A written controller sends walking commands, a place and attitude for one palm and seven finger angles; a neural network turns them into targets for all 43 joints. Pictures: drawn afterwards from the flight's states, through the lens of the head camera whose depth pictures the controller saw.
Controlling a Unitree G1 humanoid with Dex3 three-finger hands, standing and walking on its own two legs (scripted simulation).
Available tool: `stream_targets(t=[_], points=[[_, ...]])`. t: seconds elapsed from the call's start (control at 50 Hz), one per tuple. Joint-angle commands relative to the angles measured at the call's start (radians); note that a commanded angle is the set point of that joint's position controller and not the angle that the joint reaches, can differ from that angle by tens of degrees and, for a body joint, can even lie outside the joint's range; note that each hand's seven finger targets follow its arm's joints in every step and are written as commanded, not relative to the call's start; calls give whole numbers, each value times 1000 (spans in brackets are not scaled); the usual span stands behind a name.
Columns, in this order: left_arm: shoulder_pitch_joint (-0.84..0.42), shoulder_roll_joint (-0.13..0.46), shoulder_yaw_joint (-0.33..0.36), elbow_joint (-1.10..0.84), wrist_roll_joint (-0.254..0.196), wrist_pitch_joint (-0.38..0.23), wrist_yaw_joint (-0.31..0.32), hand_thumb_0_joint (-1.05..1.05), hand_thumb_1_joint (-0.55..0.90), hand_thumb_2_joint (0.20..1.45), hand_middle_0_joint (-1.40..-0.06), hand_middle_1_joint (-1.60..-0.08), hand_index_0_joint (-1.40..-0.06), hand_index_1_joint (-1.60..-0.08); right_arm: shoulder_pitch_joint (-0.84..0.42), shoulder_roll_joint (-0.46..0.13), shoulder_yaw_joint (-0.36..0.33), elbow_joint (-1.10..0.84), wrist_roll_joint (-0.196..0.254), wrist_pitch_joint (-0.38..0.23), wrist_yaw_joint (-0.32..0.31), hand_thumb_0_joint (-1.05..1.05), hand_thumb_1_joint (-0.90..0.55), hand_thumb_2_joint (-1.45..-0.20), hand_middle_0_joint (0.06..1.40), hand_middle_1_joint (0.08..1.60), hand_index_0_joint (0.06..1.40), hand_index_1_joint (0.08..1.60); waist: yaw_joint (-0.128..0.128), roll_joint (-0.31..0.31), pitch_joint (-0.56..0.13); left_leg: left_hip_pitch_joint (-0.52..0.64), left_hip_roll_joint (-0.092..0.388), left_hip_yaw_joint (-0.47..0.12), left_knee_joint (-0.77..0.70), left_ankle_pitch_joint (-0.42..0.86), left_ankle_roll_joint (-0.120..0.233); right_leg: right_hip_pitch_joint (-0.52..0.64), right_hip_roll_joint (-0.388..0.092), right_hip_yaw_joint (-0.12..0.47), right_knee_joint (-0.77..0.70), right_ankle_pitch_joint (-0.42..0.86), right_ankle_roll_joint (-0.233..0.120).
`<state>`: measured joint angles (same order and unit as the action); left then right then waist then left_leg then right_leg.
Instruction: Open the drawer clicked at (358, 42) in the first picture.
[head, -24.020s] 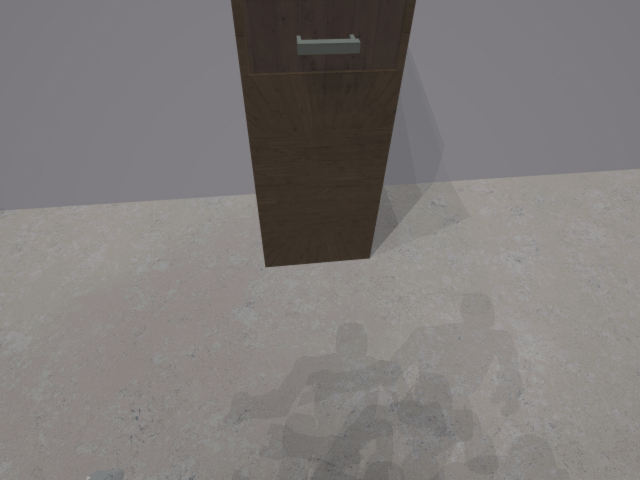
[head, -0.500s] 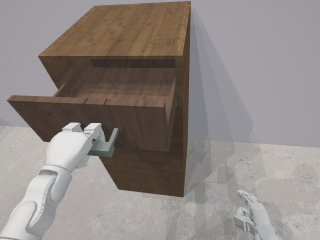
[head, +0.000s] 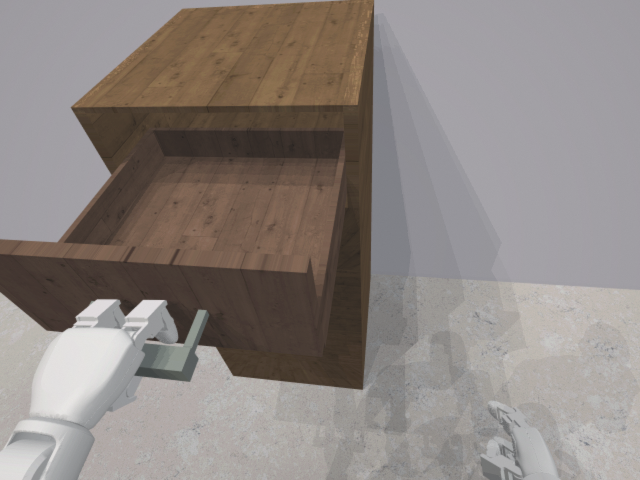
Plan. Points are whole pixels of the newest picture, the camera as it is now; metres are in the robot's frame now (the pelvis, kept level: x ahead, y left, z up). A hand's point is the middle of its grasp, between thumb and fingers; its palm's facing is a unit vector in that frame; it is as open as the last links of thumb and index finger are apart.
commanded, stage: pull the drawer open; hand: left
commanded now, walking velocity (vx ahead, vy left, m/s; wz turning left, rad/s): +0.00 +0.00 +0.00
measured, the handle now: (134, 336) +0.22 +0.24 +0.11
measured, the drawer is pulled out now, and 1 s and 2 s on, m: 0.28 0.29 0.29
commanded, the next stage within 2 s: open the thumb to release the handle in 0.46 s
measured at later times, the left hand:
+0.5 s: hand (112, 404) +0.15 +0.24 +0.09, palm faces +0.03 -0.07 -1.00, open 5.7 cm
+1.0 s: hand (96, 384) +0.16 +0.26 +0.11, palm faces +0.06 -0.04 -1.00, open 11.0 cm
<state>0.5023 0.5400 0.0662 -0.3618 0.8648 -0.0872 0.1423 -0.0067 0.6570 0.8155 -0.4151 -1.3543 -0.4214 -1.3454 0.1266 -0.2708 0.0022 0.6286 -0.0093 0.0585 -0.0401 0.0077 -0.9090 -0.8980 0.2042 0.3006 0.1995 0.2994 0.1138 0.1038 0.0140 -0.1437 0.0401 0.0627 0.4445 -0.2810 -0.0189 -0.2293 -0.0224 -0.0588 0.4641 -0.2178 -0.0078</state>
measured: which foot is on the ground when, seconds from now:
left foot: down 0.00-1.00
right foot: down 0.00-1.00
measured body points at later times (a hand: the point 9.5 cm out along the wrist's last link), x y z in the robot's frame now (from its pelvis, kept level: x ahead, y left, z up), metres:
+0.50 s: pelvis +0.01 +0.01 +0.00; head +0.01 -0.03 +0.44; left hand +0.15 +0.25 +0.14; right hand +0.23 -0.20 -0.09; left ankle -0.03 +0.13 -0.74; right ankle +0.02 -0.11 -0.74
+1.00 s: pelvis +0.00 +0.00 +0.00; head +0.01 -0.04 +0.45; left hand +0.15 +0.26 +0.16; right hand +0.23 -0.21 -0.10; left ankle -0.03 +0.13 -0.74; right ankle +0.02 -0.11 -0.74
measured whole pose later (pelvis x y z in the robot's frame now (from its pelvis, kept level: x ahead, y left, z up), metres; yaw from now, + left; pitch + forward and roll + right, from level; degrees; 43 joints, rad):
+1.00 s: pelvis +0.00 +0.00 +0.00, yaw +1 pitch -1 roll +0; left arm 0.56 0.55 0.13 -0.47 0.84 -0.04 0.13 -0.01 -0.09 0.48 -0.38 -1.26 -0.38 -1.25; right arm 0.11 -0.28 0.02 0.61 -0.01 0.07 -0.05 0.01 -0.91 -0.90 0.21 0.30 0.20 0.30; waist 0.13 0.11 0.01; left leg -0.15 0.04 0.05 0.47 -0.29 -0.02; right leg -0.23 -0.03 -0.07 0.47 -0.23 0.00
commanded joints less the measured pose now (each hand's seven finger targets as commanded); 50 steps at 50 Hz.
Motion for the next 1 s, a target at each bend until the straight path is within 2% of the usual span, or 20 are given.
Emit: stream_targets(t=[0.0,0.08,0.16,0.2,0.26,0.34,0.38,0.44,0.46,0.52,0.54,0.58,0.62,0.66,0.72,0.78,0.82,0.86,0.94,0.98], points=[[-30,212,280,-304,-20,22,112,0,900,900,-400,-1350,-400,-1350,-170,-92,-32,-192,-5,-66,-7,0,-900,-900,200,300,200,300,32,-12,-174,-24,-27,-16,-34,235,18,113,-9,42,-66,152,0],[63,184,265,-376,-28,37,129,0,900,900,-400,-1350,-400,-1350,-168,-102,-28,-213,-4,-68,-1,0,-900,-900,200,300,200,300,31,-9,-168,-30,-17,-17,-25,229,13,92,-12,48,-60,139,5],[138,204,294,-392,-30,49,145,0,900,900,-400,-1350,-400,-1350,-173,-113,-28,-224,-3,-69,-3,0,-900,-900,200,300,200,300,30,-6,-128,-33,-9,-21,-15,190,12,61,-8,69,-71,91,4],[106,183,272,-369,-14,53,142,0,900,900,-400,-1350,-400,-1350,-163,-102,-25,-213,-9,-65,-2,0,-900,-900,200,300,200,300,28,-17,-118,-47,-13,-19,-22,184,15,58,-8,45,-63,72,3],[96,189,265,-409,2,62,144,0,900,900,-400,-1350,-400,-1350,-171,-108,-26,-226,-7,-69,4,0,-900,-900,200,300,200,300,28,32,-157,-21,-9,-24,-10,229,6,54,-2,62,-51,97,-2],[83,180,248,-399,8,73,135,0,900,900,-400,-1350,-400,-1350,-152,-102,-26,-220,-12,-62,5,0,-900,-900,200,300,200,300,27,-20,-146,-31,-9,-23,-7,260,12,61,-5,37,-41,149,4],[61,162,226,-414,7,79,128,0,900,900,-400,-1350,-400,-1350,-160,-98,-20,-221,-12,-62,9,0,-900,-900,200,300,200,300,22,10,-137,-25,-5,-29,-12,245,8,49,-6,37,-42,110,0],[76,162,220,-420,19,82,125,0,900,900,-400,-1350,-400,-1350,-145,-102,-23,-223,-14,-58,10,0,-900,-900,200,300,200,300,25,-7,-155,-16,-3,-29,-1,310,8,59,-3,30,-31,175,3],[82,165,225,-439,10,86,121,0,900,900,-400,-1350,-400,-1350,-167,-105,-19,-234,-7,-62,13,0,-900,-900,200,300,200,300,25,19,-163,-3,0,-37,3,311,3,59,1,47,-33,167,-1],[84,173,234,-413,15,89,116,0,900,900,-400,-1350,-400,-1350,-143,-102,-19,-222,-14,-53,10,0,-900,-900,200,300,200,300,27,-26,-143,-23,-2,-30,-2,303,6,67,-4,29,-35,181,5],[-95,271,314,-324,34,77,118,0,900,900,-400,-1350,-400,-1350,-153,-91,-17,-177,-15,-41,-5,0,-900,-900,200,300,200,300,0,-52,-90,-43,-15,-39,-5,240,12,41,2,37,-46,139,-2],[-127,245,294,-310,24,57,105,0,760,840,-390,-1335,-390,-1335,-167,-79,-17,-183,-14,-46,-15,0,-900,-900,200,300,200,300,17,1,-118,-8,-20,-36,-14,196,18,55,-4,47,-66,86,-8],[-99,232,293,-281,8,46,98,0,620,780,-380,-1320,-380,-1320,-157,-78,-22,-179,-10,-47,-19,0,-900,-900,200,300,200,300,23,-16,-142,-2,-23,-38,-18,246,16,81,1,29,-58,140,-5],[-58,242,314,-288,-13,47,91,0,480,720,-370,-1305,-370,-1305,-180,-83,-21,-182,-1,-54,-20,0,-900,-900,200,300,200,300,30,30,-167,12,-20,-39,-18,279,7,103,5,43,-59,176,-7],[-28,239,306,-286,-20,51,82,0,270,630,-355,-1283,-355,-1283,-163,-89,-20,-182,-8,-48,-19,0,-900,-900,200,300,200,300,33,-40,-153,-18,-20,-32,-22,298,13,122,-5,26,-54,224,3],[-16,214,285,-303,-25,63,70,0,60,540,-340,-1260,-340,-1260,-175,-90,-15,-186,-6,-41,-14,0,-900,-900,200,300,200,300,30,-8,-149,-24,-18,-31,-31,279,9,119,-7,28,-59,202,1],[15,182,256,-278,-30,70,57,0,-80,480,-330,-1245,-330,-1245,-166,-96,-22,-184,-8,-40,-12,0,-900,-900,200,300,200,300,24,-34,-136,-25,-18,-25,-31,277,15,107,-7,22,-60,205,6],[17,210,274,-284,-35,77,47,0,-220,420,-320,-1230,-320,-1230,-191,-102,-16,-194,2,-40,-13,0,-900,-900,200,300,200,300,23,-33,-127,-30,-15,-31,-31,240,11,100,-1,38,-70,167,4],[-20,199,246,-261,-16,78,29,0,-500,300,-300,-1200,-300,-1200,-165,-100,-21,-194,-7,-35,-14,0,-900,-900,200,300,200,300,20,-84,-105,-48,-24,-23,-35,196,21,79,-10,24,-75,116,11],[-48,198,242,-268,-21,74,22,0,-500,300,-300,-1200,-300,-1200,-166,-96,-18,-192,-7,-41,-16,0,-900,-900,200,300,200,300,18,-62,-118,-38,-25,-25,-32,184,22,79,-10,27,-79,94,7]])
